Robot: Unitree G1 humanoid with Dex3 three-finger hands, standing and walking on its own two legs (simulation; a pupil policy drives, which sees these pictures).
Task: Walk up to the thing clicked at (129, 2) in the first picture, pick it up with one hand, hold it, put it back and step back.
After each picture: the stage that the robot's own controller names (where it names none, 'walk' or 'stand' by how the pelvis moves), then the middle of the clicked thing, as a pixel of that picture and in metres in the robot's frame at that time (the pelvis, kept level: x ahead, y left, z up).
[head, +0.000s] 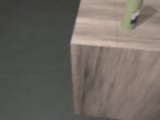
stand; (134, 3) +0.71 -0.19 +0.14
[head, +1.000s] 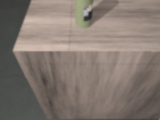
walk; out of the picture +0.62 +0.05 +0.17
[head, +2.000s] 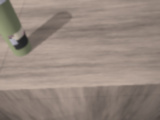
walk; (7, 23) +0.45 +0.27 +0.17
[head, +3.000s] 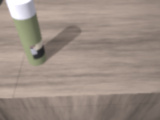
stand; (30, 34) +0.45 +0.21 +0.14
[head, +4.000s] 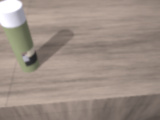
stand; (21, 41) +0.43 +0.23 +0.13
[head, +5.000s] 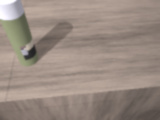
stand; (19, 34) +0.44 +0.23 +0.14
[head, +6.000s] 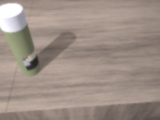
stand; (22, 45) +0.41 +0.22 +0.13
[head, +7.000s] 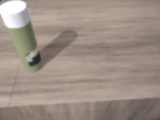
stand; (25, 41) +0.43 +0.22 +0.13
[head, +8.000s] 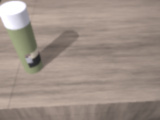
rise first; (25, 42) +0.42 +0.22 +0.13
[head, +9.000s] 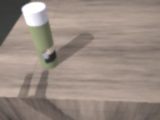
rise first; (43, 39) +0.45 +0.20 +0.14
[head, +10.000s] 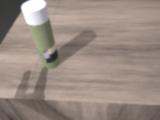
go down; (43, 38) +0.44 +0.19 +0.14
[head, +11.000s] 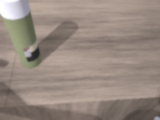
go down; (23, 34) +0.44 +0.18 +0.15
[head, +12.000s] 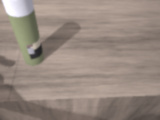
approach; (27, 32) +0.45 +0.18 +0.15
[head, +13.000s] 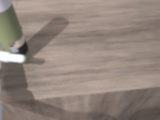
close; (8, 30) +0.44 +0.21 +0.17
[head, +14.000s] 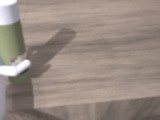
lift; (11, 45) +0.39 +0.22 +0.17
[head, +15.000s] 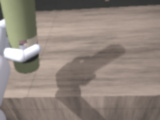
lift; (21, 25) +0.32 +0.17 +0.31
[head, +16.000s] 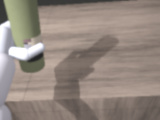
hold; (25, 25) +0.34 +0.16 +0.29
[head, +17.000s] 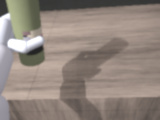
hold; (25, 18) +0.34 +0.16 +0.32
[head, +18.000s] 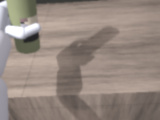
crouch; (22, 5) +0.39 +0.17 +0.32
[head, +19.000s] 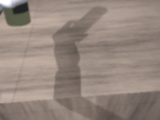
lower; out of the picture +0.47 +0.19 +0.35
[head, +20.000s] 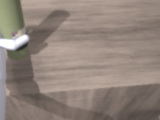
lower; (11, 19) +0.47 +0.22 +0.17
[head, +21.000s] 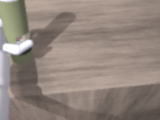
lower; (15, 24) +0.46 +0.20 +0.18
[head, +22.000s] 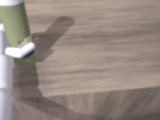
lower; (17, 28) +0.45 +0.20 +0.17
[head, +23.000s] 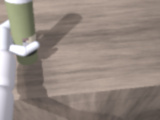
rest; (22, 26) +0.46 +0.18 +0.17
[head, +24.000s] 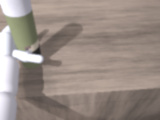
withdraw; (24, 33) +0.43 +0.18 +0.17
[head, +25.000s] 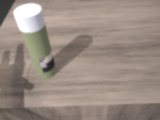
sink last; (39, 46) +0.40 +0.17 +0.15
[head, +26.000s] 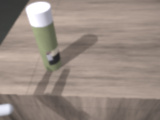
stand; (46, 41) +0.44 +0.18 +0.14
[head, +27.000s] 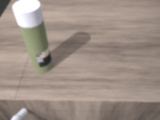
stand; (36, 41) +0.42 +0.19 +0.14
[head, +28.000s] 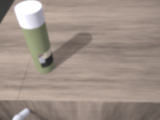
stand; (38, 42) +0.42 +0.18 +0.14
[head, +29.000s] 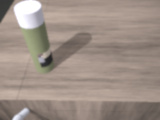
stand; (38, 42) +0.42 +0.19 +0.14
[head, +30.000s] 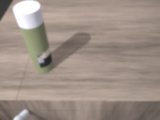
stand; (37, 42) +0.42 +0.19 +0.14
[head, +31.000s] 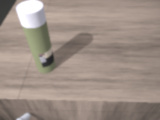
stand; (39, 42) +0.42 +0.18 +0.14
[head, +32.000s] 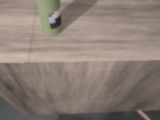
walk; out of the picture +0.52 +0.13 +0.15
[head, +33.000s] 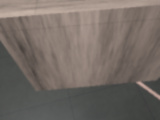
walk; out of the picture +0.77 +0.21 +0.16
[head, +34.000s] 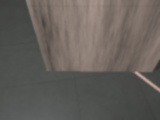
stand; out of the picture +1.10 +0.16 +0.16
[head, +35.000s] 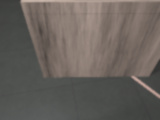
stand; out of the picture +1.06 +0.15 +0.14
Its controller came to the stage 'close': yes
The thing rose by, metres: 0.21
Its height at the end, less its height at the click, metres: +0.00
